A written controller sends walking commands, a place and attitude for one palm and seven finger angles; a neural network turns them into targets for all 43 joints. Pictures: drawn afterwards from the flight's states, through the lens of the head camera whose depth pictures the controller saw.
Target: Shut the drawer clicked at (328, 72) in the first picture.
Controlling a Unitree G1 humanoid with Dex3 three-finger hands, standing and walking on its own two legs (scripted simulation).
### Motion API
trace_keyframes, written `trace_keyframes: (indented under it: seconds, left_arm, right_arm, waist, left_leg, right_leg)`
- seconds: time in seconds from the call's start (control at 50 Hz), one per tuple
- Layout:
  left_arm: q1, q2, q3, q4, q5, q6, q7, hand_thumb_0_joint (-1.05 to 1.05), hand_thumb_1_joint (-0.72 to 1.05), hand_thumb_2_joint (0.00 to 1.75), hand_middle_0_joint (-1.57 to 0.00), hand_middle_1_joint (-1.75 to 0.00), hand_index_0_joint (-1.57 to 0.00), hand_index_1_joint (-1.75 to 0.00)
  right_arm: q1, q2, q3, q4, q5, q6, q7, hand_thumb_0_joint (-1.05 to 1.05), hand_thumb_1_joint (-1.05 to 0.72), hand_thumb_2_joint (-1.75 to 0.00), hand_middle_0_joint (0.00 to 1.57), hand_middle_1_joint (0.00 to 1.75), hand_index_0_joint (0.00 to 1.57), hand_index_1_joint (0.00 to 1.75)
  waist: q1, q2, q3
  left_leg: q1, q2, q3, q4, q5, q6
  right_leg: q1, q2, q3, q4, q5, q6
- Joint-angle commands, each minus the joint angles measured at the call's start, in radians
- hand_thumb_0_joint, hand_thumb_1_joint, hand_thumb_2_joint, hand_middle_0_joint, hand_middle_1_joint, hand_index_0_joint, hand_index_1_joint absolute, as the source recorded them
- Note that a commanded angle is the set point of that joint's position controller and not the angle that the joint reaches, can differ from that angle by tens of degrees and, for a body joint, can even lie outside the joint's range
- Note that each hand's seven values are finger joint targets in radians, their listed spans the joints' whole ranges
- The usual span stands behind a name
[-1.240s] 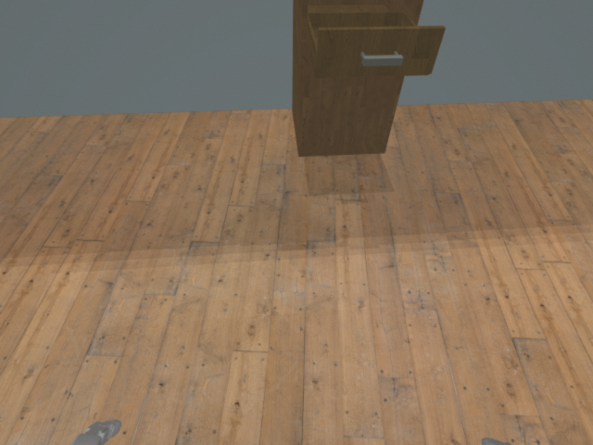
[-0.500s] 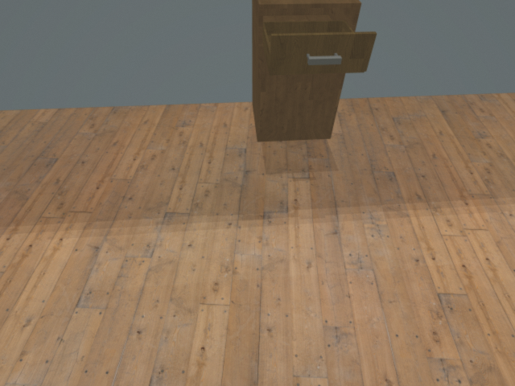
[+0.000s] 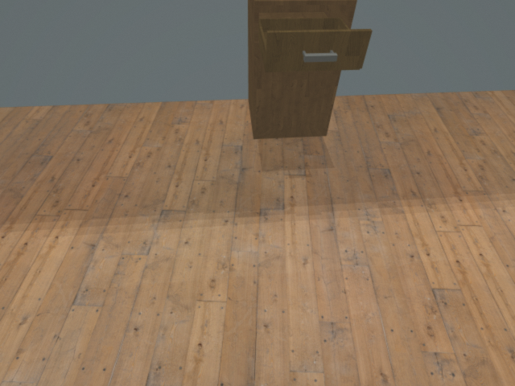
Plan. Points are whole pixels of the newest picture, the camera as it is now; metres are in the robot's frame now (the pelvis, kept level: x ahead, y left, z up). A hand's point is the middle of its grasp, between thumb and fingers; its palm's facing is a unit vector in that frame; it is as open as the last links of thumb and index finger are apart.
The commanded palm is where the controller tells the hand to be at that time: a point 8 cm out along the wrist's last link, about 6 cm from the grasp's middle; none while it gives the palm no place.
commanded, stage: look at it before walking up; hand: left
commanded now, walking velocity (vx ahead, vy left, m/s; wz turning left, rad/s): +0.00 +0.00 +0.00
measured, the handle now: (319, 55) +1.34 -0.19 -0.09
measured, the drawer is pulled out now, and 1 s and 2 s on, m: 0.30 0.30 0.30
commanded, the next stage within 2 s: walk to a spot facing it in 0.40 s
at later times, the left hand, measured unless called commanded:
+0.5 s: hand out of the picture +0.09 +0.25 -0.16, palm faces -0.03 -0.94 -0.33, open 7.4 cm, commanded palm none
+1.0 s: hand out of the picture +0.11 +0.14 -0.17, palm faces -0.14 -0.96 -0.23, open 7.4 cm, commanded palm none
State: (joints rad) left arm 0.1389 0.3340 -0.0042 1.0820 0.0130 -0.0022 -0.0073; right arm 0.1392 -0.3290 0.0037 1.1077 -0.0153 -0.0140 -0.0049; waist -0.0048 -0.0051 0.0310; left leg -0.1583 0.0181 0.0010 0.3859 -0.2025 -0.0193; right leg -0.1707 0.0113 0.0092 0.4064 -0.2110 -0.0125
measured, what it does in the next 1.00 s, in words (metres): walks ahead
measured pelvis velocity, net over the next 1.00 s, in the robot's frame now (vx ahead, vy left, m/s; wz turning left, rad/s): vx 0.09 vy -0.06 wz -0.24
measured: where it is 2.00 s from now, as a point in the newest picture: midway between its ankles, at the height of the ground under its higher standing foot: (294, 337)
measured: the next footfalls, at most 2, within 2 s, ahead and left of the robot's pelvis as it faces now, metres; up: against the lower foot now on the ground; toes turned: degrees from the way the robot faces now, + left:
left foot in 1.42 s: +0.43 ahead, -0.01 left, +0.00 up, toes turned -20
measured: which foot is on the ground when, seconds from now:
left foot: down 0.00-0.86, up 0.88-1.00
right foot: down 0.00-1.00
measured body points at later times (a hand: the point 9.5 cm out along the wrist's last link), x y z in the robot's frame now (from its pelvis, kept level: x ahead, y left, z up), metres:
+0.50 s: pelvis +0.01 +0.00 +0.00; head +0.02 +0.00 +0.45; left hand +0.09 +0.30 -0.13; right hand +0.10 -0.29 -0.13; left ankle +0.00 +0.13 -0.74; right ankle +0.01 -0.11 -0.74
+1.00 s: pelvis +0.09 -0.06 -0.01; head +0.11 -0.07 +0.44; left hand +0.12 +0.19 -0.16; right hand +0.06 -0.31 -0.17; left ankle +0.08 +0.09 -0.66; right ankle +0.06 -0.12 -0.74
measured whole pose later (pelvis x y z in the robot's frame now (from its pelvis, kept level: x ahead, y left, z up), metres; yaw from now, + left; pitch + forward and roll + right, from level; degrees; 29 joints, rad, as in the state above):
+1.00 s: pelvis +0.09 -0.06 -0.01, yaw -13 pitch -1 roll +1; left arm 0.37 0.19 0.04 1.00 0.02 -0.04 -0.01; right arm 0.24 -0.22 -0.05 1.06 -0.03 0.01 0.01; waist 0.04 0.01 0.07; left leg -0.45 0.10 0.06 1.17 -0.37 -0.03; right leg -0.23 0.05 -0.05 0.56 -0.32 -0.09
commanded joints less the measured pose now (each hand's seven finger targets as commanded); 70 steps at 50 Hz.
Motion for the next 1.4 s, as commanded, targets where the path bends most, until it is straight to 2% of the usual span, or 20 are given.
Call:
trace_keyframes:
  seconds: [0.0,0.48,0.54,0.58,0.62,0.66,0.7,0.74,0.8,0.82,0.84,0.86,0.9,0.94,1.04,1.2,1.3,1.32,1.36,1.38]
  left_arm:
    - [-0.041,0.208,0.042,-0.061,-0.002,-0.025,0.016,0.00,0.90,0.90,-0.20,-0.30,-0.20,-0.30]
    - [-0.035,0.211,0.043,-0.052,-0.002,-0.029,0.018,0.00,0.90,0.90,-0.20,-0.30,-0.20,-0.30]
    - [0.042,0.099,0.025,-0.032,-0.001,0.000,0.017,0.00,0.90,0.90,-0.20,-0.30,-0.20,-0.30]
    - [0.049,0.098,0.032,-0.050,0.005,0.012,0.007,0.00,0.90,0.90,-0.20,-0.30,-0.20,-0.30]
    - [0.057,0.096,0.043,-0.081,0.008,0.018,-0.004,0.00,0.90,0.90,-0.20,-0.30,-0.20,-0.30]
    - [0.059,0.062,0.050,-0.115,0.008,0.016,-0.014,0.00,0.90,0.90,-0.20,-0.30,-0.20,-0.30]
    - [-0.001,0.043,0.059,-0.166,0.009,0.012,-0.022,0.00,0.90,0.90,-0.20,-0.30,-0.20,-0.30]
    - [0.009,0.025,0.065,-0.181,0.008,0.004,-0.032,0.00,0.90,0.90,-0.20,-0.30,-0.20,-0.30]
    - [0.241,-0.011,0.080,-0.117,0.010,-0.006,-0.039,0.00,0.90,0.90,-0.20,-0.30,-0.20,-0.30]
    - [0.390,0.061,0.096,-0.073,0.017,-0.018,-0.029,0.00,0.90,0.90,-0.20,-0.30,-0.20,-0.30]
    - [0.471,0.180,0.118,-0.057,0.014,-0.036,-0.008,0.00,0.90,0.90,-0.20,-0.30,-0.20,-0.30]
    - [0.492,0.167,0.117,-0.066,-0.002,-0.036,0.011,0.00,0.90,0.90,-0.20,-0.30,-0.20,-0.30]
    - [0.362,0.097,0.104,-0.101,-0.001,-0.044,0.013,0.00,0.90,0.90,-0.20,-0.30,-0.20,-0.30]
    - [0.298,0.047,0.092,-0.120,0.004,-0.055,0.015,0.00,0.90,0.90,-0.20,-0.30,-0.20,-0.30]
    - [0.336,0.016,0.086,-0.097,0.006,-0.076,0.016,0.00,0.90,0.90,-0.20,-0.30,-0.20,-0.30]
    - [0.419,-0.018,0.081,-0.068,0.012,-0.079,0.030,0.00,0.90,0.90,-0.20,-0.30,-0.20,-0.30]
    - [0.408,-0.008,0.082,-0.073,0.018,-0.071,0.042,0.00,0.90,0.90,-0.20,-0.30,-0.20,-0.30]
    - [0.380,0.008,0.088,-0.082,0.017,-0.072,0.043,0.00,0.90,0.90,-0.20,-0.30,-0.20,-0.30]
    - [0.313,0.024,0.100,-0.100,0.007,-0.076,0.039,0.00,0.90,0.90,-0.20,-0.30,-0.20,-0.30]
    - [0.318,-0.012,0.102,-0.112,-0.005,-0.077,0.030,0.00,0.90,0.90,-0.20,-0.30,-0.20,-0.30]
  right_arm:
    - [-0.049,-0.203,-0.039,-0.059,0.005,-0.023,-0.010,0.00,-0.90,-0.90,0.20,0.30,0.20,0.30]
    - [-0.076,-0.211,-0.040,-0.059,0.007,-0.027,-0.014,0.00,-0.90,-0.90,0.20,0.30,0.20,0.30]
    - [0.005,-0.095,-0.019,-0.038,-0.002,-0.009,-0.011,0.00,-0.90,-0.90,0.20,0.30,0.20,0.30]
    - [0.023,-0.105,-0.030,-0.048,-0.006,-0.001,-0.010,0.00,-0.90,-0.90,0.20,0.30,0.20,0.30]
    - [0.043,-0.131,-0.047,-0.071,-0.008,0.002,-0.010,0.00,-0.90,-0.90,0.20,0.30,0.20,0.30]
    - [0.088,-0.175,-0.072,-0.084,-0.007,-0.002,-0.014,0.00,-0.90,-0.90,0.20,0.30,0.20,0.30]
    - [0.127,-0.172,-0.085,-0.096,-0.007,-0.019,-0.016,0.00,-0.90,-0.90,0.20,0.30,0.20,0.30]
    - [0.114,-0.153,-0.089,-0.107,-0.009,-0.028,-0.015,0.00,-0.90,-0.90,0.20,0.30,0.20,0.30]
    - [0.030,-0.124,-0.088,-0.130,-0.012,-0.026,-0.012,0.00,-0.90,-0.90,0.20,0.30,0.20,0.30]
    - [0.016,-0.075,-0.078,-0.152,-0.002,-0.024,-0.004,0.00,-0.90,-0.90,0.20,0.30,0.20,0.30]
    - [-0.011,0.009,-0.055,-0.208,0.003,-0.027,0.005,0.00,-0.90,-0.90,0.20,0.30,0.20,0.30]
    - [-0.063,-0.024,-0.062,-0.238,-0.003,-0.034,0.005,0.00,-0.90,-0.90,0.20,0.30,0.20,0.30]
    - [-0.084,-0.020,-0.069,-0.220,0.001,-0.042,0.007,0.00,-0.90,-0.90,0.20,0.30,0.20,0.30]
    - [-0.038,0.005,-0.073,-0.195,-0.008,-0.036,0.012,0.00,-0.90,-0.90,0.20,0.30,0.20,0.30]
    - [-0.004,0.046,-0.079,-0.197,-0.008,-0.018,0.018,0.00,-0.90,-0.90,0.20,0.30,0.20,0.30]
    - [-0.184,0.077,-0.070,-0.292,-0.005,-0.029,0.027,0.00,-0.90,-0.90,0.20,0.30,0.20,0.30]
    - [-0.226,0.095,-0.061,-0.323,0.002,-0.042,0.029,0.00,-0.90,-0.90,0.20,0.30,0.20,0.30]
    - [-0.170,0.089,-0.064,-0.311,0.004,-0.046,0.024,0.00,-0.90,-0.90,0.20,0.30,0.20,0.30]
    - [0.112,0.038,-0.080,-0.230,-0.002,-0.056,0.002,0.00,-0.90,-0.90,0.20,0.30,0.20,0.30]
    - [0.282,-0.059,-0.102,-0.184,-0.011,-0.060,-0.012,0.00,-0.90,-0.90,0.20,0.30,0.20,0.30]
  waist:
    - [0.006,-0.003,-0.060]
    - [0.008,-0.001,-0.086]
    - [0.007,0.003,-0.088]
    - [0.005,0.000,-0.017]
    - [-0.001,0.049,0.056]
    - [-0.017,0.156,0.084]
    - [-0.039,0.183,0.103]
    - [-0.019,0.140,0.089]
    - [0.098,0.076,0.002]
    - [0.162,-0.145,-0.045]
    - [0.173,-0.466,-0.029]
    - [0.172,-0.329,-0.031]
    - [0.110,-0.138,0.049]
    - [0.056,-0.006,0.040]
    - [0.025,-0.050,0.021]
    - [0.083,-0.096,0.050]
    - [0.085,-0.129,0.051]
    - [0.050,-0.135,0.025]
    - [-0.073,-0.117,-0.095]
    - [-0.133,-0.001,-0.226]
  left_leg:
    - [0.012,0.099,-0.089,-0.061,0.078,0.040]
    - [0.064,0.111,-0.078,-0.063,0.190,0.040]
    - [0.080,0.109,-0.028,-0.021,0.020,0.023]
    - [0.045,0.119,-0.032,-0.026,-0.152,0.032]
    - [0.029,0.154,-0.072,-0.064,-0.292,0.056]
    - [0.074,0.271,-0.191,-0.146,-0.367,0.125]
    - [0.125,0.377,-0.227,-0.185,-0.209,0.204]
    - [0.111,0.381,-0.139,-0.132,-0.069,0.191]
    - [-0.093,0.268,0.081,0.151,-0.075,0.086]
    - [-0.243,0.163,0.179,0.447,-0.157,0.033]
    - [-0.542,0.029,0.184,0.761,-0.417,-0.019]
    - [-0.585,0.050,0.047,0.842,-0.384,-0.002]
    - [-0.575,0.114,0.007,0.869,-0.211,-0.001]
    - [-0.510,0.125,0.004,0.824,-0.121,-0.018]
    - [-0.548,0.119,0.015,0.763,-0.002,-0.050]
    - [-0.617,0.091,0.043,0.586,0.028,-0.049]
    - [-0.432,0.036,0.076,0.350,-0.045,-0.016]
    - [-0.321,0.012,0.087,0.289,-0.062,-0.004]
    - [0.064,-0.014,0.093,0.139,0.057,0.028]
    - [0.342,0.159,-0.078,0.129,0.106,0.068]
  right_leg:
    - [-0.001,-0.126,0.119,-0.093,0.053,-0.021]
    - [0.037,-0.128,0.105,-0.071,0.217,-0.017]
    - [-0.005,-0.107,0.121,-0.044,0.052,-0.013]
    - [-0.088,-0.080,0.135,-0.034,-0.126,-0.020]
    - [-0.192,-0.037,0.122,0.029,-0.229,-0.023]
    - [-0.309,0.027,0.022,0.239,-0.222,-0.007]
    - [-0.427,-0.035,-0.005,0.430,-0.305,0.009]
    - [-0.390,-0.079,-0.011,0.410,-0.302,0.010]
    - [0.009,-0.030,-0.106,0.171,-0.095,0.001]
    - [0.179,-0.087,0.025,0.014,-0.142,-0.025]
    - [0.255,-0.347,0.522,-0.170,-0.167,-0.123]
    - [0.248,-0.392,0.650,-0.216,-0.110,-0.183]
    - [0.116,-0.340,0.556,-0.199,-0.125,-0.219]
    - [0.050,-0.295,0.430,-0.184,-0.009,-0.205]
    - [0.072,-0.220,0.298,-0.183,0.159,-0.176]
    - [0.183,-0.199,0.300,-0.144,0.376,-0.176]
    - [0.178,-0.191,0.299,-0.073,0.585,-0.150]
    - [0.150,-0.184,0.290,-0.022,0.675,-0.145]
    - [0.017,-0.115,0.225,0.226,0.705,-0.094]
    - [-0.145,-0.041,0.173,0.465,0.423,-0.059]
